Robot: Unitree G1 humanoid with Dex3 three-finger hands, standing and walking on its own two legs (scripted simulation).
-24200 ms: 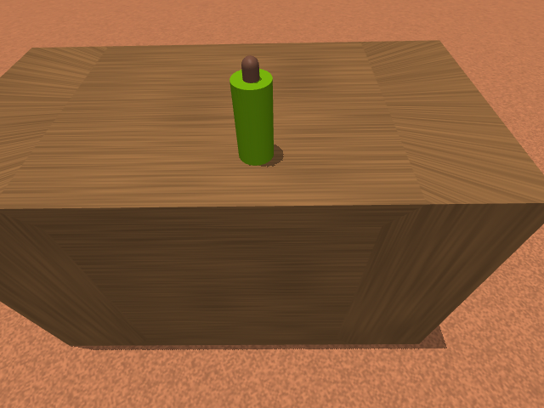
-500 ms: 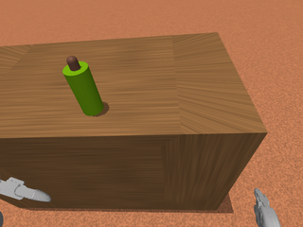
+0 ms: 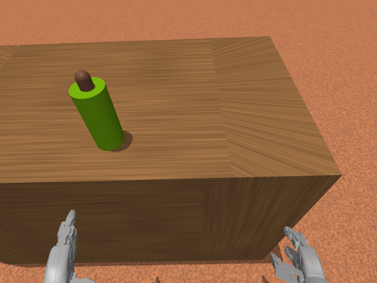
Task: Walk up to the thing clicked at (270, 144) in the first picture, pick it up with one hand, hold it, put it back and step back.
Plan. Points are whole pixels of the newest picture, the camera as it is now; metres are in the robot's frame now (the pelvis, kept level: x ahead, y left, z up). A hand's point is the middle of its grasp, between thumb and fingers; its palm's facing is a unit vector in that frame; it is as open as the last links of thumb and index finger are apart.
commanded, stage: home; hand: left
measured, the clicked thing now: (97, 110) +0.45 +0.23 +0.13
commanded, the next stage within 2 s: none
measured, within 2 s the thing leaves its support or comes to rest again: neither
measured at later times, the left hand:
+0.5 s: hand (128, 257) +0.19 +0.17 -0.10, palm faces +0.07 -0.97 -0.24, open 17.5 cm
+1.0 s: hand out of the picture +0.06 +0.25 -0.13, palm faces -0.04 -0.91 -0.42, open 17.5 cm
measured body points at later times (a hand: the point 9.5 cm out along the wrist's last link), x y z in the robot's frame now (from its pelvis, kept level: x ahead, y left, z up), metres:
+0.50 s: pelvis +0.01 +0.00 +0.00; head +0.03 -0.01 +0.45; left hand +0.19 +0.22 -0.08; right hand +0.12 -0.25 -0.11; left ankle +0.00 +0.11 -0.74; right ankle -0.03 -0.12 -0.74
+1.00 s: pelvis -0.02 -0.01 +0.00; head -0.03 -0.03 +0.45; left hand +0.06 +0.30 -0.10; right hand +0.07 -0.31 -0.13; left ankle +0.00 +0.11 -0.74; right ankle -0.03 -0.12 -0.74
